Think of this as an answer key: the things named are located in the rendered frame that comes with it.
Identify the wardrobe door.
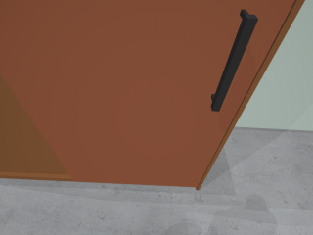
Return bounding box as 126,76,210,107
0,0,295,187
0,73,68,175

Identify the handle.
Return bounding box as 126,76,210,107
210,9,258,112

